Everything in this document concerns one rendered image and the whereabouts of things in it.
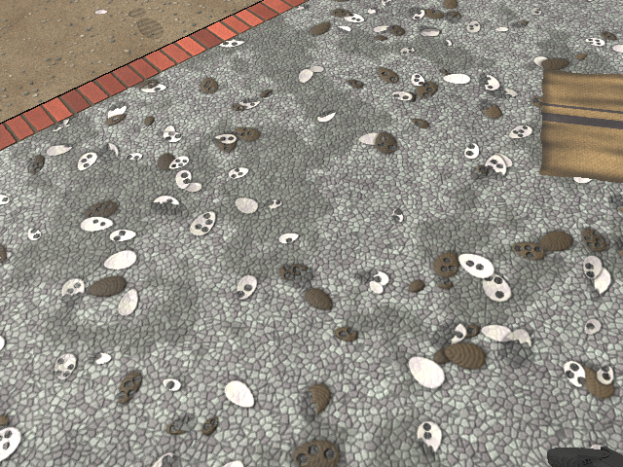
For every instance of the right robot hand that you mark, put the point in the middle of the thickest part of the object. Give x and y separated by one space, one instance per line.
582 457

